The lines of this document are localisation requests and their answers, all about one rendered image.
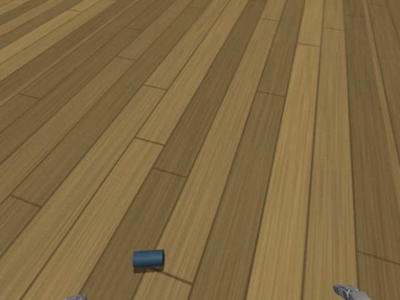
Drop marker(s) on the right robot hand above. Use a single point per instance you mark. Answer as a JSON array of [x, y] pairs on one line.
[[350, 292]]

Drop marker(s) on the can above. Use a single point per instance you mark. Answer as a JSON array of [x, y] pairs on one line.
[[148, 258]]

